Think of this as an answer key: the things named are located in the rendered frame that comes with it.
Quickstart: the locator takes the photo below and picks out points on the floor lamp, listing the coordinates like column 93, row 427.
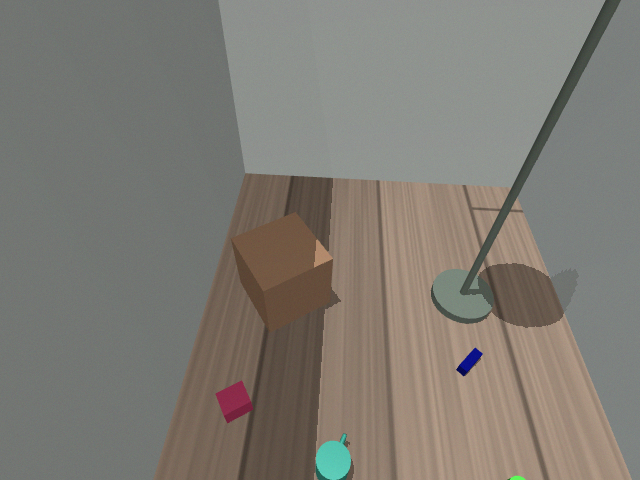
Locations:
column 463, row 296

